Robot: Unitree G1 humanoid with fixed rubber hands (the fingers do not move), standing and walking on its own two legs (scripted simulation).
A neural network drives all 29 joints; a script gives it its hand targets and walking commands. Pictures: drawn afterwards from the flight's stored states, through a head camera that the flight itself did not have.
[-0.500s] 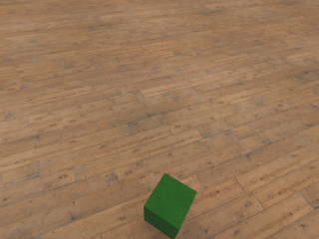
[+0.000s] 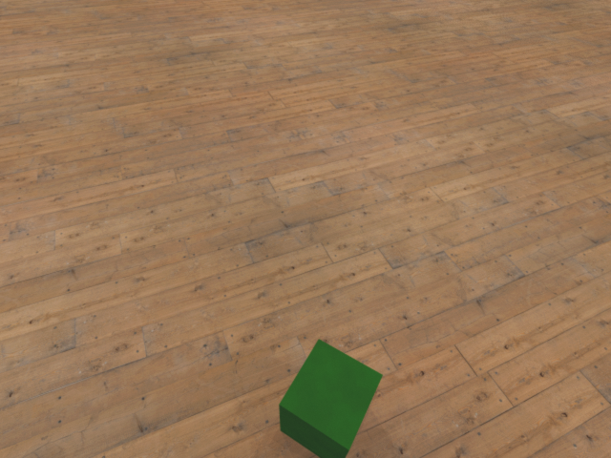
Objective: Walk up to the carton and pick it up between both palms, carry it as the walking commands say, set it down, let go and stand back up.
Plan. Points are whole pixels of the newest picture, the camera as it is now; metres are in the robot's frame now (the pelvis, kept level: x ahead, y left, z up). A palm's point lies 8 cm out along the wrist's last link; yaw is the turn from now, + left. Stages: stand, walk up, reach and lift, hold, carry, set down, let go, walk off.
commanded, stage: walk up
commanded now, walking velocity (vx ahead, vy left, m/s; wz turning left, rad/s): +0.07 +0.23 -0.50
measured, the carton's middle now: (328, 404) +0.40 -0.08 -0.65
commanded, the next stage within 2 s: none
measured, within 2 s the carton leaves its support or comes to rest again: neither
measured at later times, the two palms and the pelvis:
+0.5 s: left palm (47, 447) +0.18 +0.38 -0.15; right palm out of the picture +0.05 -0.15 -0.12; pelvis +0.05 +0.12 -0.01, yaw -17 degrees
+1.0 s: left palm (63, 394) +0.26 +0.39 -0.15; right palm out of the picture -0.03 -0.08 -0.13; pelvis +0.06 +0.18 -0.02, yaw -21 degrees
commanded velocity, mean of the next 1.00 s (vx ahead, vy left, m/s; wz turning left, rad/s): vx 0.01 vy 0.08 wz -0.36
